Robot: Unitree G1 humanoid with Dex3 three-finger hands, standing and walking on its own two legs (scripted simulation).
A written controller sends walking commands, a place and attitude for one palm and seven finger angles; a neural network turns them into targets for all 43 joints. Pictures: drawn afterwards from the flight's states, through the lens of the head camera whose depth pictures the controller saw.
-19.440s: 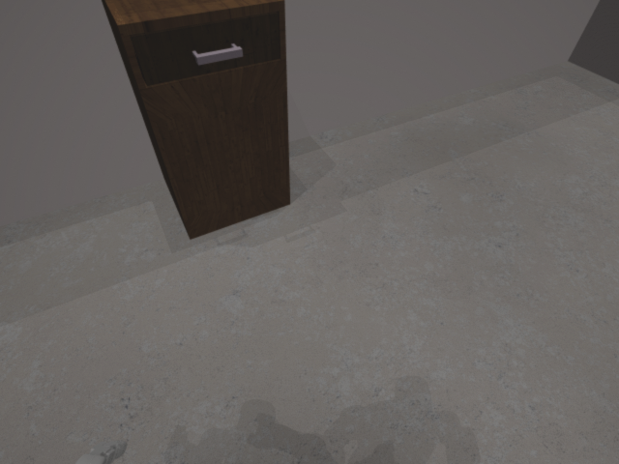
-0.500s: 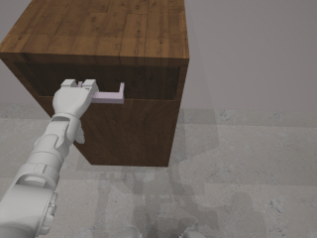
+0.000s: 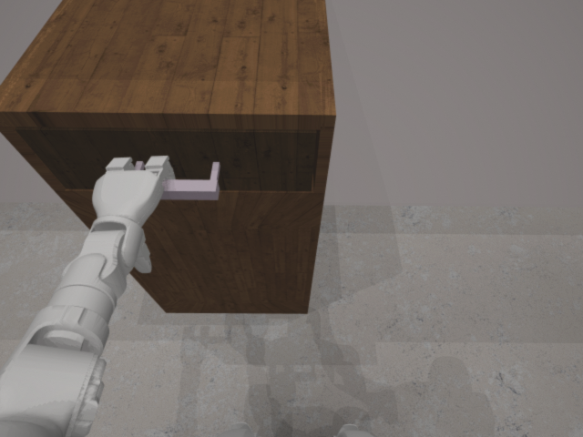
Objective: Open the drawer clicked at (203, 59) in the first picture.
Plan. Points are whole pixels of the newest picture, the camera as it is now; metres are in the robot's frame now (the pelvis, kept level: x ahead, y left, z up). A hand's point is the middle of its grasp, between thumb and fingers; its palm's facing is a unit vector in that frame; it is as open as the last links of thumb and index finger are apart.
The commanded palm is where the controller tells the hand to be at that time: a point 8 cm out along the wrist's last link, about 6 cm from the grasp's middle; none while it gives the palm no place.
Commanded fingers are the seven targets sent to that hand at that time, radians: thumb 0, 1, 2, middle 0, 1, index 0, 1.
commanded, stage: lower the fingers behind the handle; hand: left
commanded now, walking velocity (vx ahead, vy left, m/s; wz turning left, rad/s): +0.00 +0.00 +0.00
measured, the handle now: (175, 178) +0.49 +0.19 +0.03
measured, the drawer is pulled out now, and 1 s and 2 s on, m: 0.00 0.00 0.11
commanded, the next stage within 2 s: close the thumb around the handle in 0.12 s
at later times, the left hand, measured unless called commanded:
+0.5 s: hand (144, 215) +0.43 +0.23 +0.01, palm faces -0.05 -0.04 -1.00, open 11.7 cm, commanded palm +0.41 +0.22 +0.06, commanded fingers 0.00 0.34 0.66 -0.36 -1.29 -0.36 -1.29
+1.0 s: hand (143, 214) +0.43 +0.23 +0.01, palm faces -0.05 -0.03 -1.00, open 5.5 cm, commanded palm +0.41 +0.22 +0.06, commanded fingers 0.00 0.90 0.90 -0.40 -1.35 -0.40 -1.35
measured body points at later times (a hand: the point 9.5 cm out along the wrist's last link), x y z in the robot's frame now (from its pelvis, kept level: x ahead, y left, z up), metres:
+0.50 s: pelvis +0.00 +0.00 +0.00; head +0.08 +0.00 +0.44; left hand +0.43 +0.23 +0.06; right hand +0.06 -0.27 -0.13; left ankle -0.01 +0.10 -0.70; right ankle +0.00 -0.11 -0.70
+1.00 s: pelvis +0.00 +0.00 +0.00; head +0.08 +0.00 +0.44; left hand +0.43 +0.23 +0.06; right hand +0.06 -0.27 -0.13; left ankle -0.01 +0.10 -0.70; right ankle +0.00 -0.11 -0.70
